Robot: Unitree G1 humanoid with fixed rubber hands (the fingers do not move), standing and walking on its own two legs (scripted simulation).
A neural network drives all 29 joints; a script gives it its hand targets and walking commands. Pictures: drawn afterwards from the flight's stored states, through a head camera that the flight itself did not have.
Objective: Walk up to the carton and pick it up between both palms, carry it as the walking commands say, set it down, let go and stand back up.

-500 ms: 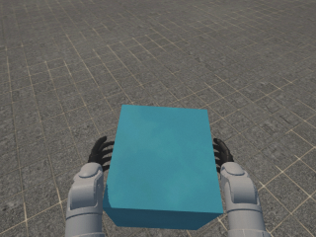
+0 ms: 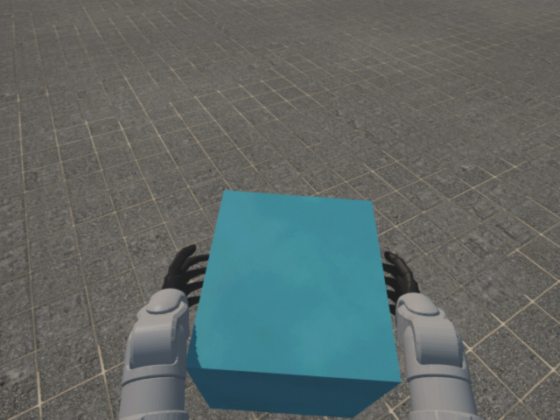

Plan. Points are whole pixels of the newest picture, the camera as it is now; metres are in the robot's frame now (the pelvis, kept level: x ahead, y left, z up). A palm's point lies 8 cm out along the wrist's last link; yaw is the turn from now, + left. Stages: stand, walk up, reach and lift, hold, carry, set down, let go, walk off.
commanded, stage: carry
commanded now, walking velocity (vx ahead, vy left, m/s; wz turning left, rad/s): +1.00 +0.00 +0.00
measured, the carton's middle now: (289, 306) +0.30 -0.02 -0.03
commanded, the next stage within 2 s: none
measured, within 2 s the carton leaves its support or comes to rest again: neither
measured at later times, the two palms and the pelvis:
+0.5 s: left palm (190, 192) +0.46 +0.15 +0.08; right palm (377, 193) +0.46 -0.18 +0.07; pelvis +0.20 -0.01 -0.01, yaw +1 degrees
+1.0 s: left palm (193, 95) +0.83 +0.19 +0.08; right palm (324, 102) +0.79 -0.13 +0.08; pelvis +0.57 +0.05 +0.00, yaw -2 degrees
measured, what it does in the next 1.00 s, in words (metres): walks ahead: right foot, then left foot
